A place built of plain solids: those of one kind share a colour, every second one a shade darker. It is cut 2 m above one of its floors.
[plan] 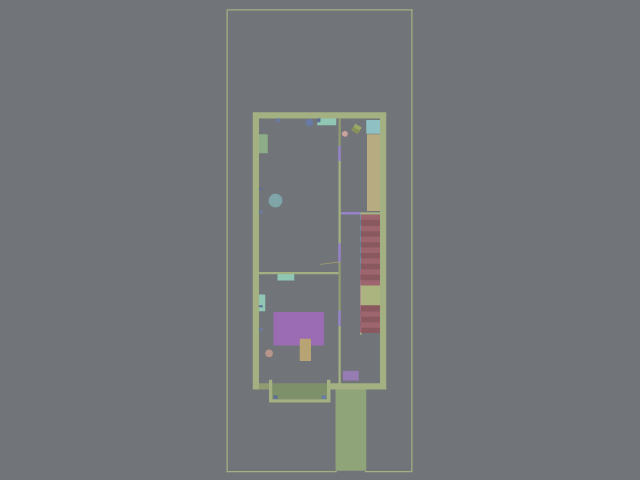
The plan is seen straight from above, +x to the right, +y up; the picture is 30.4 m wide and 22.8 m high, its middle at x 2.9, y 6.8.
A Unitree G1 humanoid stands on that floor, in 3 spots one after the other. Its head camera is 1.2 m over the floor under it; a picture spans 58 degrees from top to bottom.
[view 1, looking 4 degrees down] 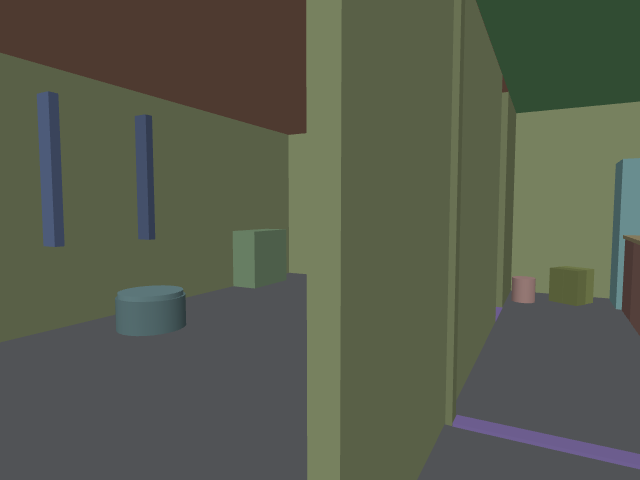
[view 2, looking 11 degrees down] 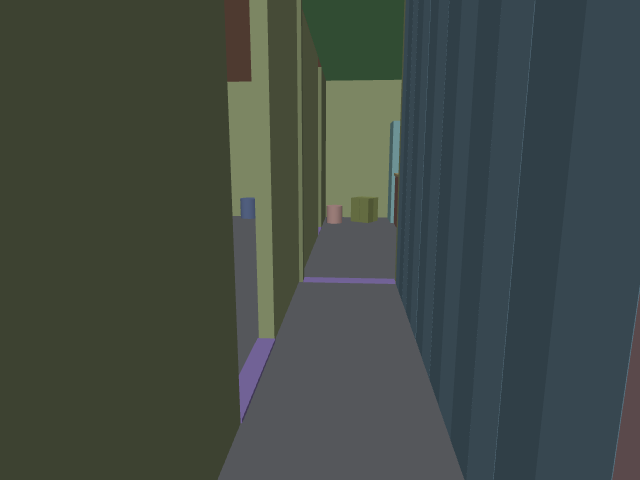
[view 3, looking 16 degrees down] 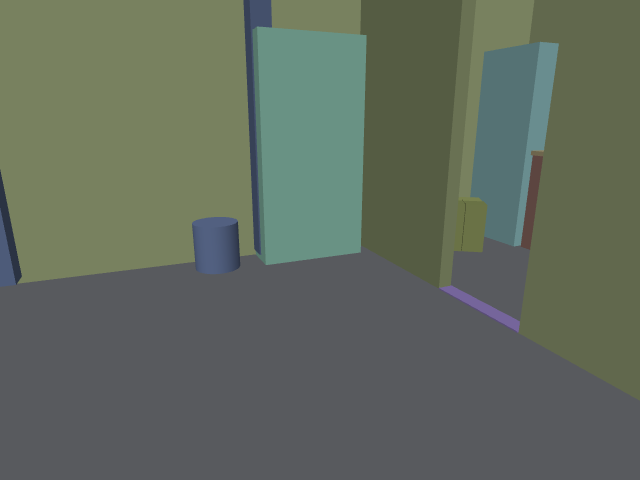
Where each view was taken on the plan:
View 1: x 4.37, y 5.62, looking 118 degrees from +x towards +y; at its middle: wall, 1.17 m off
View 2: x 4.37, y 4.00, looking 94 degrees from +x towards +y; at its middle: ground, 6.29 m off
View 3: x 1.85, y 8.93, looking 67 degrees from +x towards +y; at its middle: shelf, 3.76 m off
